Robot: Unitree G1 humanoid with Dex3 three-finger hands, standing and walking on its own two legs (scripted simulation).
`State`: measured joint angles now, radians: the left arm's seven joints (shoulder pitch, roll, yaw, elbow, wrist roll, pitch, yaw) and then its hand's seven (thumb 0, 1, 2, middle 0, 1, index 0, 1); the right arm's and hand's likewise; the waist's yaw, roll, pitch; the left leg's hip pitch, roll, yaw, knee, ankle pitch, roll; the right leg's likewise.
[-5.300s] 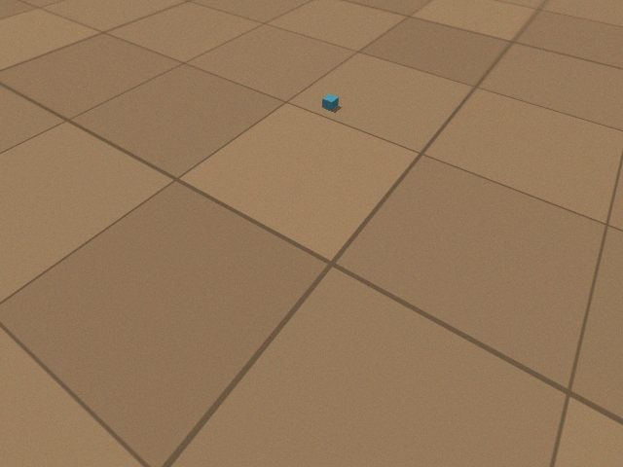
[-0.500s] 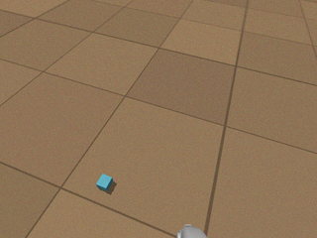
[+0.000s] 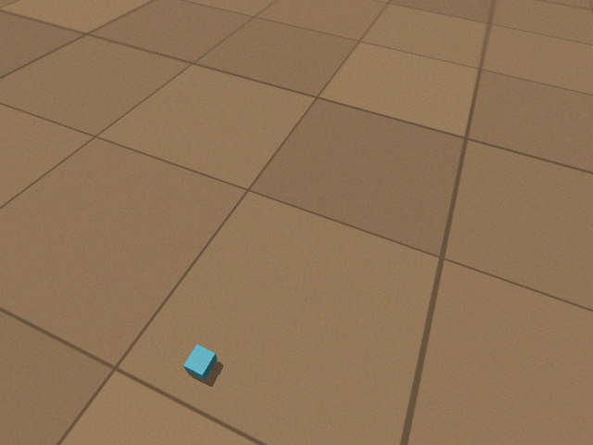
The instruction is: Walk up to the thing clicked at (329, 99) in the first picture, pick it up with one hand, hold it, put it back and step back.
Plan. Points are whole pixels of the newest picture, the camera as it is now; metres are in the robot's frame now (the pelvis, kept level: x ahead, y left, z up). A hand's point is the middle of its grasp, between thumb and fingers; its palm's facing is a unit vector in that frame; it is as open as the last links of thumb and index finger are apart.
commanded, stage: walk up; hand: left
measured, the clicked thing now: (200, 362) +0.48 +0.27 -0.73
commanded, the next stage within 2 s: stand in 1.16 s
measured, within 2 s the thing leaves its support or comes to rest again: neither
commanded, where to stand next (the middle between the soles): +0.07 -0.02 m, yaw -1 degrees
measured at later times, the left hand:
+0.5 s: hand out of the picture +0.09 +0.26 -0.13, palm faces +0.02 -0.94 -0.33, open 7.4 cm
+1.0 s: hand out of the picture +0.10 +0.24 -0.13, palm faces +0.00 -0.95 -0.32, open 7.4 cm
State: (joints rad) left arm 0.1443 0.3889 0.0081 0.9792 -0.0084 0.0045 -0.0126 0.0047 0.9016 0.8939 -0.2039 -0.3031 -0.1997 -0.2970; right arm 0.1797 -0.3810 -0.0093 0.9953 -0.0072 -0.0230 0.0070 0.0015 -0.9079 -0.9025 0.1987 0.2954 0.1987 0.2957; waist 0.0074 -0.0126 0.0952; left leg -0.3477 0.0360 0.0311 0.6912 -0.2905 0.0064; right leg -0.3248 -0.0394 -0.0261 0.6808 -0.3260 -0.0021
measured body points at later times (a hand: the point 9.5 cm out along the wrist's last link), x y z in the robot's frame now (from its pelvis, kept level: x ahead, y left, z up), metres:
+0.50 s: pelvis +0.02 +0.00 +0.03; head +0.03 +0.00 +0.48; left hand +0.09 +0.31 -0.11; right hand +0.15 -0.29 -0.10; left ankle +0.05 +0.12 -0.72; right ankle +0.04 -0.14 -0.72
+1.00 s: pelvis +0.03 -0.01 +0.03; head +0.04 -0.01 +0.48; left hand +0.10 +0.29 -0.11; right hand +0.10 -0.31 -0.11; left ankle +0.05 +0.12 -0.72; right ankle +0.04 -0.14 -0.72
